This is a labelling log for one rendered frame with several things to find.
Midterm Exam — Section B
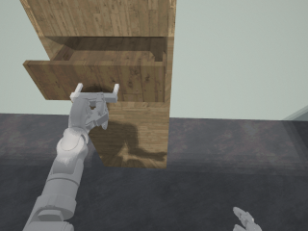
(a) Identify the left robot hand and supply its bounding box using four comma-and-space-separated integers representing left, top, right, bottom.
68, 91, 109, 135

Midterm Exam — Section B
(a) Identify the robot left forearm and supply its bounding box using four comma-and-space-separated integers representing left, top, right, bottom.
22, 127, 89, 231

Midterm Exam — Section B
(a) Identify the handle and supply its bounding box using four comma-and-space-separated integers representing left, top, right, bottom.
69, 83, 119, 103

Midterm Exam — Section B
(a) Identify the drawer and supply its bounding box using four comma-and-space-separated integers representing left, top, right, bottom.
23, 36, 167, 103

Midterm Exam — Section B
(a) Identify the cabinet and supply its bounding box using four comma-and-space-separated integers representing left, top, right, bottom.
19, 0, 177, 169

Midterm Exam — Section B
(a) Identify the left robot upper arm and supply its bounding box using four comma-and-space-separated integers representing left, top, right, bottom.
25, 221, 74, 231

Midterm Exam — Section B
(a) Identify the right robot hand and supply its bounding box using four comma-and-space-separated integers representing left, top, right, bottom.
233, 207, 262, 231

